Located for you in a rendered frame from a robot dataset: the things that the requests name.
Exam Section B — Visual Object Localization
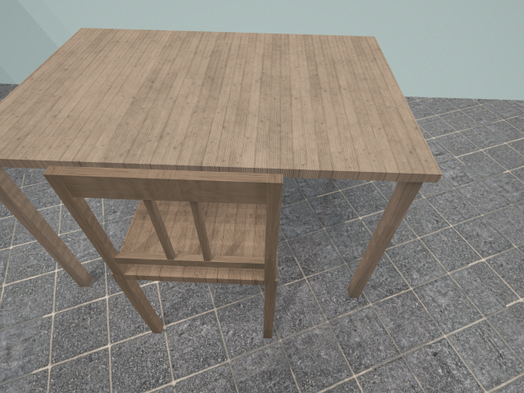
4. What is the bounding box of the chair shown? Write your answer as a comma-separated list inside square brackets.
[43, 165, 283, 338]

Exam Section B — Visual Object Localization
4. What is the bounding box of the table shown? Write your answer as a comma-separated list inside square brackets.
[0, 28, 442, 298]

